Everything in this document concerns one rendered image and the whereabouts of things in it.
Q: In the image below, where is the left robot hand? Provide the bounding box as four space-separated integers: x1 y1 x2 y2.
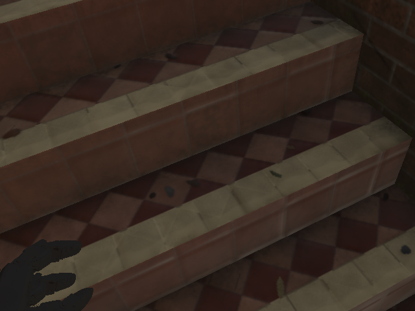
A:
0 239 93 311

